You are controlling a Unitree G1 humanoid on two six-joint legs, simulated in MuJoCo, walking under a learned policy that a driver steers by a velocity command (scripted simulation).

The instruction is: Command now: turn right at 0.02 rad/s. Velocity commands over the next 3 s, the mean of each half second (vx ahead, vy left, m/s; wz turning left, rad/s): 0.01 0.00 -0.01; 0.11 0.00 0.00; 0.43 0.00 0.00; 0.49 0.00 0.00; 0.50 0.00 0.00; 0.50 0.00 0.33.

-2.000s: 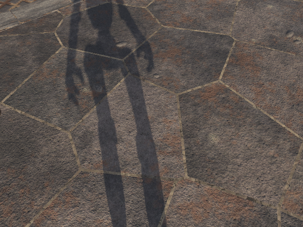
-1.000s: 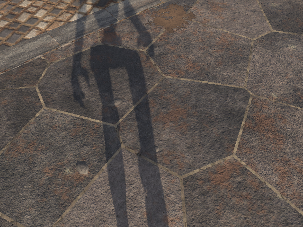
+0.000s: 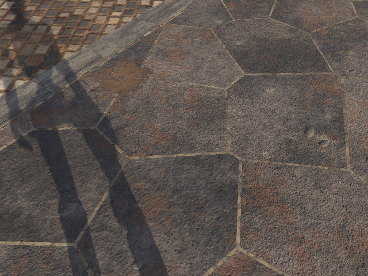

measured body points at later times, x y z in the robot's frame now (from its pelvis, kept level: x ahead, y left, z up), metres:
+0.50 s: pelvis +0.02 +0.01 +0.00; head +0.02 +0.01 +0.45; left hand +0.01 +0.23 -0.16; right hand +0.00 -0.20 -0.16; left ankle -0.01 +0.12 -0.74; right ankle +0.07 -0.09 -0.74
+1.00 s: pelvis +0.08 +0.00 -0.01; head +0.08 -0.02 +0.44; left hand +0.10 +0.23 -0.16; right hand -0.01 -0.22 -0.17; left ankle -0.02 +0.12 -0.74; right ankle +0.10 -0.09 -0.73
